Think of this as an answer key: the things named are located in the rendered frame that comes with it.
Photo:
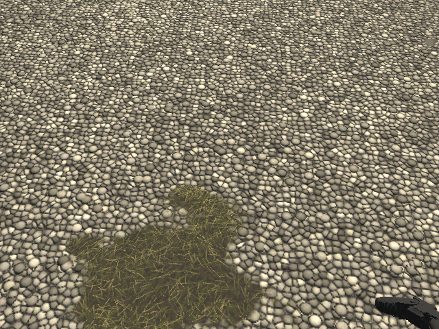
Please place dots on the robot right hand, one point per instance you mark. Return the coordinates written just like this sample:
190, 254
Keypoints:
416, 311

